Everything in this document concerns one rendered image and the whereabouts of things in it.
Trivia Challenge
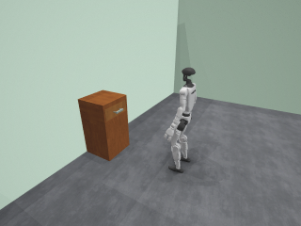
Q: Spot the drawer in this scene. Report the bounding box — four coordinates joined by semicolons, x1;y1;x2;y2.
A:
104;100;126;121

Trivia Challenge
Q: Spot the handle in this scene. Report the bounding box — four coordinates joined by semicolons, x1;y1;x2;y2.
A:
114;108;123;114

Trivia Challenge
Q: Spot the cabinet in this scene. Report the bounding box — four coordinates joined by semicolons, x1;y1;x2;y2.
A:
78;90;130;161

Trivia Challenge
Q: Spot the robot left hand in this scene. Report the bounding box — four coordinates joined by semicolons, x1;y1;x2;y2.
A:
164;128;174;142

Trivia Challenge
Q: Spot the robot left foot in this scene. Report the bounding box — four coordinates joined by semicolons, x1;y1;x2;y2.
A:
168;165;183;173

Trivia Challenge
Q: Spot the right robot shin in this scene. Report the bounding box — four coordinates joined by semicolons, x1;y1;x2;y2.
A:
179;139;188;159

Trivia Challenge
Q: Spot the robot left upper arm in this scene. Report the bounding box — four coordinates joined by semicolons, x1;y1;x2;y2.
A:
179;88;188;113

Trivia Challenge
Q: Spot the robot left forearm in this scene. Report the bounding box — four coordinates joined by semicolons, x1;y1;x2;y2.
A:
170;107;183;130

